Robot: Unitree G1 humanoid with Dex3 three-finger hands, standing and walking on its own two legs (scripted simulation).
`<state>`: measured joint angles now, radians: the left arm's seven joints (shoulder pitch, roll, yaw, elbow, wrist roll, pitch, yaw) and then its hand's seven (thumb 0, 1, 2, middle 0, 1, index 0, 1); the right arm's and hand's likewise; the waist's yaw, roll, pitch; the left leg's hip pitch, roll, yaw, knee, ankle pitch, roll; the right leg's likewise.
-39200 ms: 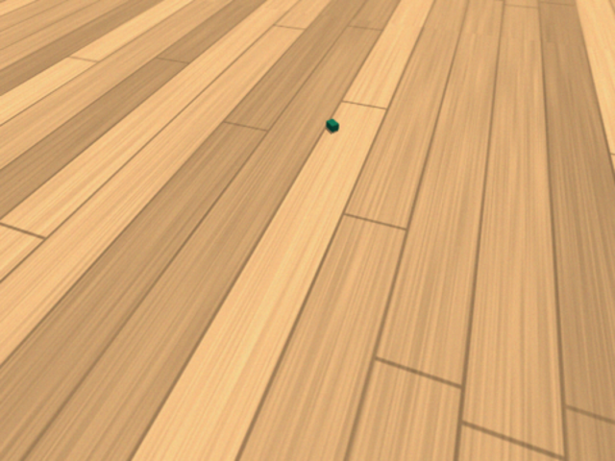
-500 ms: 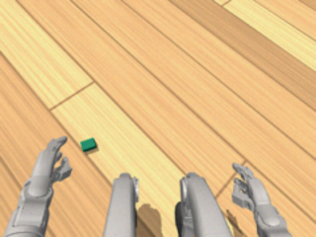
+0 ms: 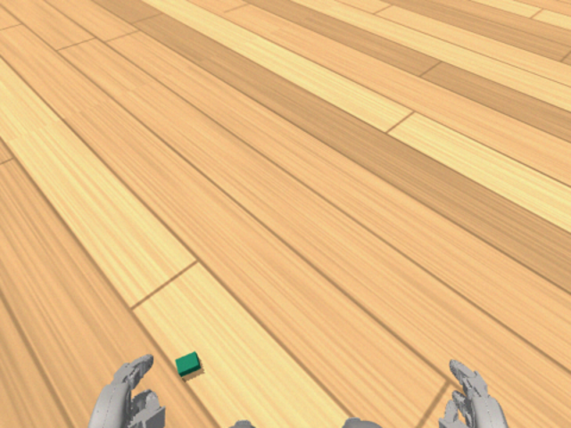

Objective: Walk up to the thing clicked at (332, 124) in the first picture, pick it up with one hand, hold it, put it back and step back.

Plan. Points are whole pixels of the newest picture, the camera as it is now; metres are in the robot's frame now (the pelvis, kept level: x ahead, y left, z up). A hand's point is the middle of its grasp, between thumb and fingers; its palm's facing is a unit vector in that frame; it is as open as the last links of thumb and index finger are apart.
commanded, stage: home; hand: left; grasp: from above
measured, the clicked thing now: (188, 364) +0.44 +0.31 -0.68
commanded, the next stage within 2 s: none
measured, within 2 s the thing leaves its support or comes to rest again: neither
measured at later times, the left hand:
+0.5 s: hand out of the picture +0.16 +0.18 -0.04, palm faces +0.07 -0.98 -0.19, open 7.4 cm
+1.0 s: hand (162, 421) +0.17 +0.17 -0.03, palm faces +0.06 -0.98 -0.19, open 7.4 cm
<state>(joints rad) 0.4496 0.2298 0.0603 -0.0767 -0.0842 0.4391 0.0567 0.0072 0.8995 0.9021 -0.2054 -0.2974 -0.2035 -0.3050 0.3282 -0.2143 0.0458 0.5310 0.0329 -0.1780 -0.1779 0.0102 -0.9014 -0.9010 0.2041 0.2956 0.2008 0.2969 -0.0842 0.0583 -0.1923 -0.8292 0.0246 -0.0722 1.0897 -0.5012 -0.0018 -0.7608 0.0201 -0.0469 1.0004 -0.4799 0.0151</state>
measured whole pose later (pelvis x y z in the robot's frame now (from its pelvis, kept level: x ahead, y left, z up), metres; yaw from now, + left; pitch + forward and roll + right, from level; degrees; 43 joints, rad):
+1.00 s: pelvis +0.01 -0.01 +0.01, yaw +1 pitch +10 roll -3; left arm 0.50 0.22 0.03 -0.13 -0.06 0.44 0.02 0.01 0.90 0.90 -0.20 -0.30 -0.20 -0.30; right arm 0.30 -0.22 0.04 0.54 0.01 -0.24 -0.18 0.01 -0.90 -0.90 0.21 0.30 0.20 0.30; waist -0.04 0.05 -0.16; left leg -0.71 0.02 -0.07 1.02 -0.49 -0.01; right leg -0.65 0.01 -0.04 0.95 -0.48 0.01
